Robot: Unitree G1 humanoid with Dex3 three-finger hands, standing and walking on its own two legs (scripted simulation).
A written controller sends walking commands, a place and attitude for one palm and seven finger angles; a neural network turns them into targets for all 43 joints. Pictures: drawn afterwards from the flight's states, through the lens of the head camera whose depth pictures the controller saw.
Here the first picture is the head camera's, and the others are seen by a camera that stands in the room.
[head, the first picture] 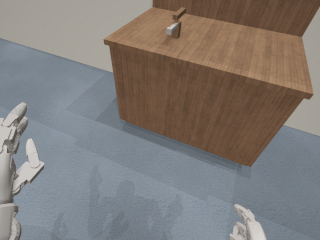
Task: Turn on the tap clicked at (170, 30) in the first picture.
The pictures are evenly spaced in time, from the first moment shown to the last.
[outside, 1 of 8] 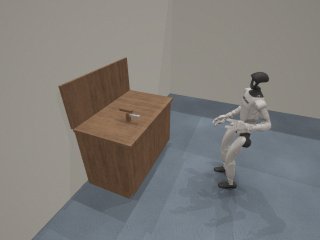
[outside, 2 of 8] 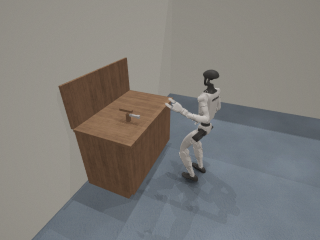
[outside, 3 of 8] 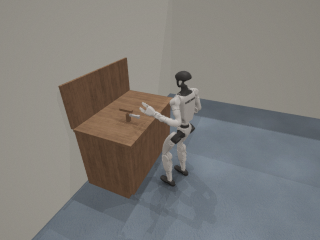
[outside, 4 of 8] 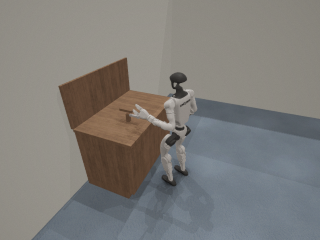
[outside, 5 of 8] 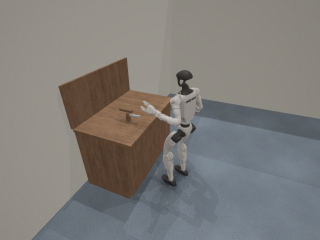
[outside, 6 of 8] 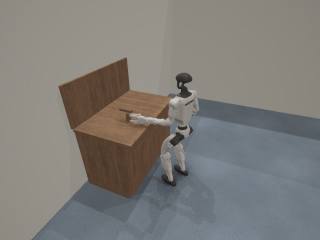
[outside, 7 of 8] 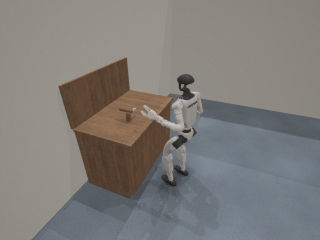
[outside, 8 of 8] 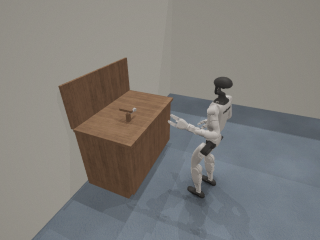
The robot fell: no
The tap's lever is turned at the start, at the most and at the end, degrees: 0 87 86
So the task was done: yes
